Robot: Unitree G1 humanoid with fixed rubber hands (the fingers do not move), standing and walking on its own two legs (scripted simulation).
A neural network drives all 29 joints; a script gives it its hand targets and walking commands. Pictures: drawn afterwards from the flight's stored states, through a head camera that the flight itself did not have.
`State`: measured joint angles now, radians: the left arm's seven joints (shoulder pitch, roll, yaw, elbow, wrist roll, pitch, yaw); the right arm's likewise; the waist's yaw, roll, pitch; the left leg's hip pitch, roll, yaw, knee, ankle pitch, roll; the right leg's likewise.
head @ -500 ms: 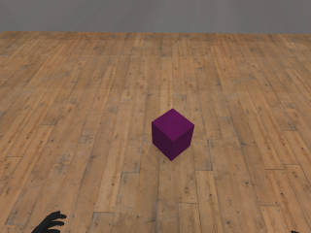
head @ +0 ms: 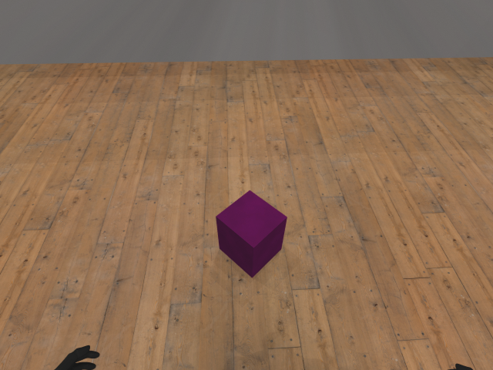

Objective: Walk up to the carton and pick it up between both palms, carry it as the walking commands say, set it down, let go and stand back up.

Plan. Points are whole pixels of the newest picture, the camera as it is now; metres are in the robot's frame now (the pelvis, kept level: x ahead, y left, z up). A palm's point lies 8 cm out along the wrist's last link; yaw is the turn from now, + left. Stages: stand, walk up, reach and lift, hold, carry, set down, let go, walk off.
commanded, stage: walk up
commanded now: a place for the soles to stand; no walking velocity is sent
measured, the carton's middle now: (250, 233) +0.79 +0.01 -0.63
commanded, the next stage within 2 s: none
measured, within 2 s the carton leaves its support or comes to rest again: neither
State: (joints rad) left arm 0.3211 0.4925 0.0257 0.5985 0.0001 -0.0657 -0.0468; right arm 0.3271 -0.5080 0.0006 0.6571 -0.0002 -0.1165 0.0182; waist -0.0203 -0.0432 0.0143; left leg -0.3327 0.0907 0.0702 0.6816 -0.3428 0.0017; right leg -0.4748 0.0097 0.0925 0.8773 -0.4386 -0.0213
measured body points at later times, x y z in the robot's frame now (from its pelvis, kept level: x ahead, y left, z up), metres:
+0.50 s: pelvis +0.09 -0.01 +0.00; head +0.10 -0.01 +0.45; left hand +0.24 +0.31 -0.07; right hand +0.15 -0.35 -0.08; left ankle +0.11 +0.13 -0.72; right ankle +0.12 -0.14 -0.70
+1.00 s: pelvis +0.17 +0.03 +0.00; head +0.18 +0.03 +0.45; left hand +0.33 +0.34 -0.08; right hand +0.23 -0.32 -0.07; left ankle +0.24 +0.13 -0.72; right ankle +0.16 -0.13 -0.67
